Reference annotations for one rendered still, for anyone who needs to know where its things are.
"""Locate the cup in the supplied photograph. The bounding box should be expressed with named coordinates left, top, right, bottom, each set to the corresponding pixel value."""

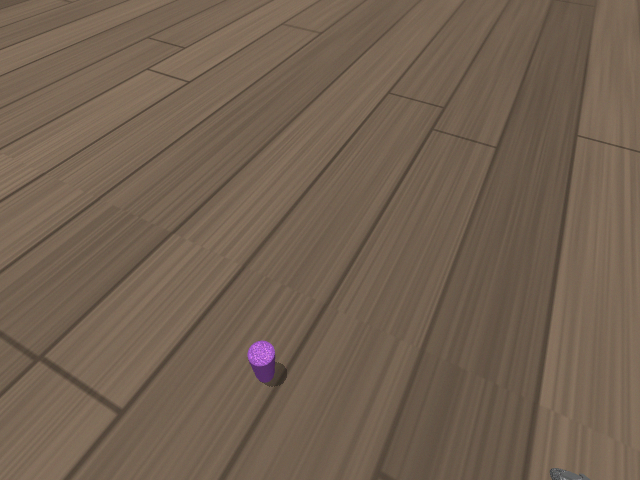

left=248, top=341, right=275, bottom=383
